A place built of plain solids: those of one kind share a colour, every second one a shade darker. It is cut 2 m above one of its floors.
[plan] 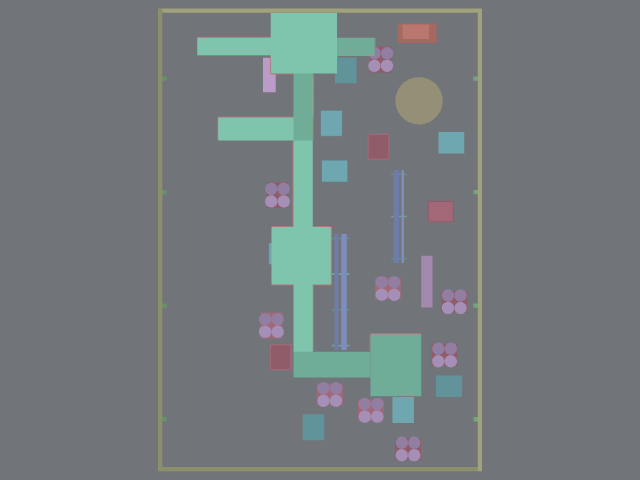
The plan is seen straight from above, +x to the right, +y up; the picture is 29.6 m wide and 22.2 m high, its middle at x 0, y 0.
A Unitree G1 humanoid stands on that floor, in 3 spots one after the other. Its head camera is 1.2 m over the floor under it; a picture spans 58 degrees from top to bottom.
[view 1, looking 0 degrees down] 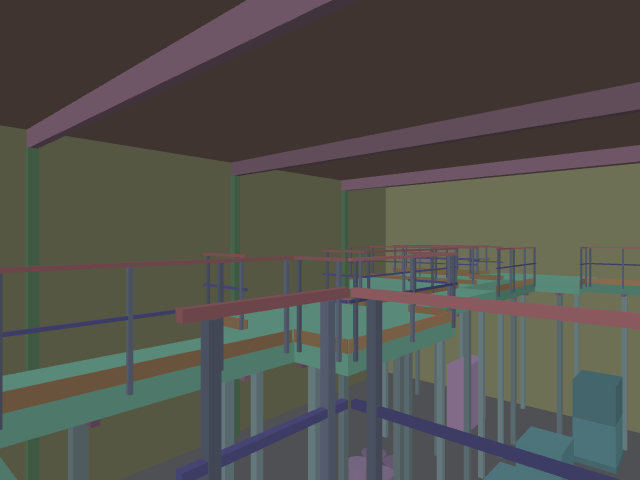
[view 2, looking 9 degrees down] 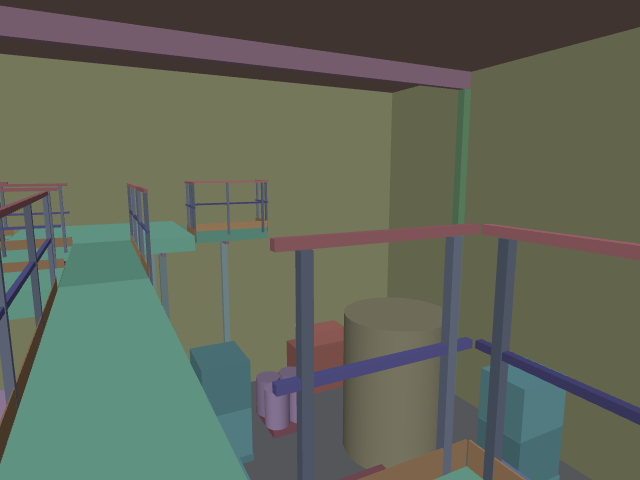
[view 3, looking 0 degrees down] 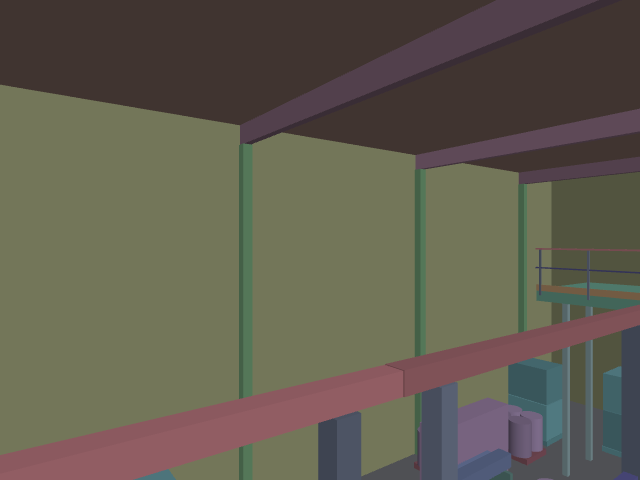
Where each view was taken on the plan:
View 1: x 3.42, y -5.76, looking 132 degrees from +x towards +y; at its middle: wall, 16.02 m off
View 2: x -0.78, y -0.56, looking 63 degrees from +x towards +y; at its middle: rail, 1.33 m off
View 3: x -0.78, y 6.15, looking -36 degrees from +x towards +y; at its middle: wall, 9.98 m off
